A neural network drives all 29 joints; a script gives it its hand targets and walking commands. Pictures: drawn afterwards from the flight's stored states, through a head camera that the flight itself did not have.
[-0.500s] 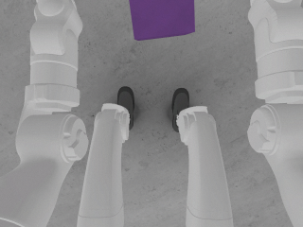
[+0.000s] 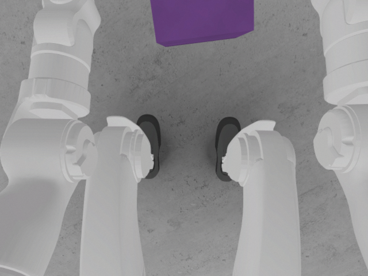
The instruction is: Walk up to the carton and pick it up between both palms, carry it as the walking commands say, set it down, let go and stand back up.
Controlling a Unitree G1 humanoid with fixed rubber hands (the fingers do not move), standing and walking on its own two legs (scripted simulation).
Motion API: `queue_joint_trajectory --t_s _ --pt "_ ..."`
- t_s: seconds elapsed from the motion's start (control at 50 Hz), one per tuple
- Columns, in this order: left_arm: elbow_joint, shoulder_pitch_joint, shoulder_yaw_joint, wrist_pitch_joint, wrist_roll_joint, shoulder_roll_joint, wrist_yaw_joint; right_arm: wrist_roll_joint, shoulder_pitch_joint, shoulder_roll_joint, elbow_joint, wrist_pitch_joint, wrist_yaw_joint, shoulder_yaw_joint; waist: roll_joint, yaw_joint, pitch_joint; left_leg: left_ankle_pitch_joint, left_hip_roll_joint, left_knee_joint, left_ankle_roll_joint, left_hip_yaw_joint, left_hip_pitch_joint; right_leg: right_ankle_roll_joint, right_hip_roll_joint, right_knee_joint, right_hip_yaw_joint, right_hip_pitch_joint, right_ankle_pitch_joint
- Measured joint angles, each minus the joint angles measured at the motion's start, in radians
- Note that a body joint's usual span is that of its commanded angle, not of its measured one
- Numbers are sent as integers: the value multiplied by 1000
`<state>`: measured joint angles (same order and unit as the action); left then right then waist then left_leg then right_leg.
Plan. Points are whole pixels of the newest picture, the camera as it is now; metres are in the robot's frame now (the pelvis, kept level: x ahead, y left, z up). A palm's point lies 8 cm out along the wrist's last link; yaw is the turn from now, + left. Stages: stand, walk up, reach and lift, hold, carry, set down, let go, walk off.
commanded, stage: reach and lift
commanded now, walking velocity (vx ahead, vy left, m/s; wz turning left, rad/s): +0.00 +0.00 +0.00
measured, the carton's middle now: out of the picture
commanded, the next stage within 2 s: none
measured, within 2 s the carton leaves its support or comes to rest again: neither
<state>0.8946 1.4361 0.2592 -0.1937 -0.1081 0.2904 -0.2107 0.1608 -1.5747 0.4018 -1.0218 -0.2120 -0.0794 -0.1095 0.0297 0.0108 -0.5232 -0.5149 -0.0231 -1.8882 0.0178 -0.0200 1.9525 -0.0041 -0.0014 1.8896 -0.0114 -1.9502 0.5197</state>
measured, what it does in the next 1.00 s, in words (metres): lowers itself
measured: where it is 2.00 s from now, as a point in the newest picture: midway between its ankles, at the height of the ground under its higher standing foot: (187, 158)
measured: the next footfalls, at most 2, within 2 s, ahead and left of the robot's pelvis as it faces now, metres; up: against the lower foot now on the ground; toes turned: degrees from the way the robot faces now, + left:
none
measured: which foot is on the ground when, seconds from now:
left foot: down 0.00-1.00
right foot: down 0.00-1.00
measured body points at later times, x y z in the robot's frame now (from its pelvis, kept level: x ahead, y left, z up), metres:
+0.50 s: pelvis +0.00 +0.00 -0.08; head +0.40 +0.00 +0.11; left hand +0.56 +0.19 -0.31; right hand +0.56 -0.17 -0.31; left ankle +0.12 +0.13 -0.43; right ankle +0.12 -0.11 -0.43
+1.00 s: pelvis +0.01 +0.00 -0.10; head +0.40 +0.00 +0.10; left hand +0.56 +0.19 -0.32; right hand +0.58 -0.16 -0.32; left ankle +0.12 +0.13 -0.43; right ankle +0.12 -0.11 -0.43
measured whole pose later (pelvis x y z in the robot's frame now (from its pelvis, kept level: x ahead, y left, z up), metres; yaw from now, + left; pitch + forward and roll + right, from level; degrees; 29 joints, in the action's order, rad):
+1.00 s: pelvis +0.01 +0.00 -0.10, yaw +1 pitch +36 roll +0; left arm 1.19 1.59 0.10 -0.07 -0.23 0.36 -0.16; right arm 0.19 -1.59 0.41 -1.16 -0.09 -0.04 -0.07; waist 0.03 0.01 -0.52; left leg -0.55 -0.01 -2.20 0.02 -0.02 2.26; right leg 0.00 -0.01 2.20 0.00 -2.25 0.57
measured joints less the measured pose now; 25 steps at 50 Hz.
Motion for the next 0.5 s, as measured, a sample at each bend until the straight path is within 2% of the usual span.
queue_joint_trajectory --t_s 0.18,0.28,0.4,0.5 --pt "55 3 -34 44 -17 7 3 15 -2 0 -45 43 3 3 -6 0 -1 -13 0 -116 0 0 118 0 1 112 3 -116 11" --pt "132 55 -48 53 -37 48 7 18 -4 0 -81 56 7 9 -6 1 0 -14 2 -168 0 0 170 0 1 166 5 -170 12" --pt "220 102 -73 80 -78 69 43 19 -7 0 -113 71 26 29 -6 1 0 -14 3 -212 0 0 231 0 1 213 6 -233 13" --pt "264 141 -86 92 -88 76 47 19 -10 0 -112 87 27 29 -6 1 0 -15 3 -245 0 0 286 0 1 247 7 -288 14"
